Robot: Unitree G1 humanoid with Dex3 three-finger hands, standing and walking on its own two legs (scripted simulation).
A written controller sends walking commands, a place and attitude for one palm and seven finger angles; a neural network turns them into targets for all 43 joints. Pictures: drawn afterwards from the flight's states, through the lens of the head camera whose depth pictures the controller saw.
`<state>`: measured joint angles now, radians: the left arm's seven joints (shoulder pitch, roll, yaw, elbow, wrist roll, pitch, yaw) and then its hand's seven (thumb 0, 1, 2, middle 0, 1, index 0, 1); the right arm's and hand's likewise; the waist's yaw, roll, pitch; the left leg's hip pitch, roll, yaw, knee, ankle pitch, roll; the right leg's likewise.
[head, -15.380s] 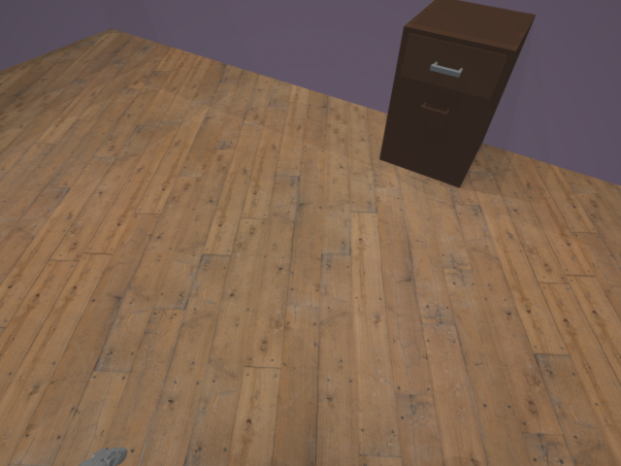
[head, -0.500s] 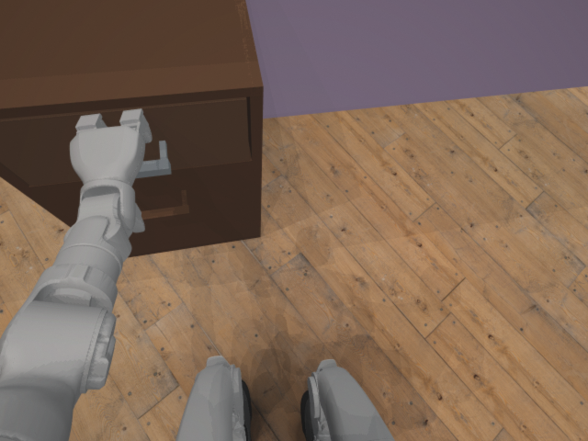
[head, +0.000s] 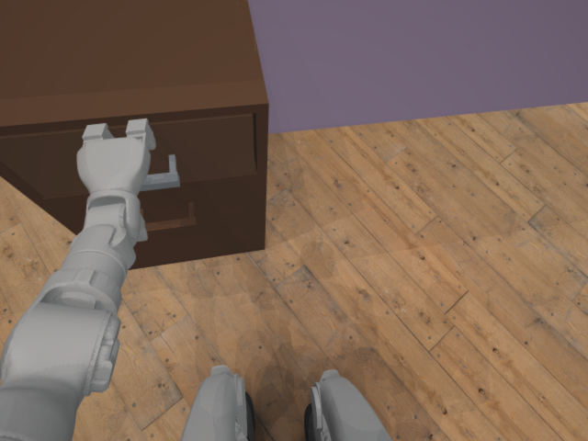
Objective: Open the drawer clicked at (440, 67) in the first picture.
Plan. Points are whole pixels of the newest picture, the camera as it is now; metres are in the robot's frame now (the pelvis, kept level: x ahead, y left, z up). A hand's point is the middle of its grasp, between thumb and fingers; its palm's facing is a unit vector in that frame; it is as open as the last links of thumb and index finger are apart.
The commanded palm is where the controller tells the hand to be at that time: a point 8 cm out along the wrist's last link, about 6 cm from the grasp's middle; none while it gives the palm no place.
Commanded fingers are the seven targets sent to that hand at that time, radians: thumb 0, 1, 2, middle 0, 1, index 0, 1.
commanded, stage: re-aim the fingers above the handle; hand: left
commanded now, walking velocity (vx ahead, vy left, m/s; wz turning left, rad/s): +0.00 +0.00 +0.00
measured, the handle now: (140, 173) +0.54 +0.22 -0.10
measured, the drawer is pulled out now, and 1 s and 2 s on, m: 0.00 0.00 0.00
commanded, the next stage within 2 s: lower the fingers behind the handle in 1.76 s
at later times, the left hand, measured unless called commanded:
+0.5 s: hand (133, 182) +0.49 +0.21 -0.05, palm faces -0.05 -0.04 -1.00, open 13.8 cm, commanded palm +0.48 +0.20 +0.01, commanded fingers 0.00 -0.50 0.30 -0.30 -1.20 -0.30 -1.20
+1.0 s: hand (132, 181) +0.49 +0.22 -0.05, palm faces -0.05 -0.04 -1.00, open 13.7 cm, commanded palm +0.48 +0.20 +0.01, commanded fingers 0.00 -0.50 0.30 -0.30 -1.20 -0.30 -1.20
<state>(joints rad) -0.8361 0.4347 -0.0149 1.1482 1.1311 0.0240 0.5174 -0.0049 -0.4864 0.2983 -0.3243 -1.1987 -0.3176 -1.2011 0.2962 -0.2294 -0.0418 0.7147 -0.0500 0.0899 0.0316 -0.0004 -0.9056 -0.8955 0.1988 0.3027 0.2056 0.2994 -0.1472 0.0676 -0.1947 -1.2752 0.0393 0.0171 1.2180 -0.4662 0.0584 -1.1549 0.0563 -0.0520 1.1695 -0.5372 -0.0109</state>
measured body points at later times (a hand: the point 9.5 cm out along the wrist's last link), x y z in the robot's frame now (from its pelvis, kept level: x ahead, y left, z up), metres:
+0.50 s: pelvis +0.00 +0.00 +0.00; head +0.15 +0.02 +0.42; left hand +0.49 +0.21 +0.01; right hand +0.01 -0.27 -0.13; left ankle +0.04 +0.08 -0.63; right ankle +0.00 -0.12 -0.63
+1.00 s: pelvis +0.00 +0.00 +0.00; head +0.15 +0.01 +0.42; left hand +0.49 +0.21 +0.01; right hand +0.02 -0.27 -0.13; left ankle +0.04 +0.08 -0.63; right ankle +0.00 -0.12 -0.63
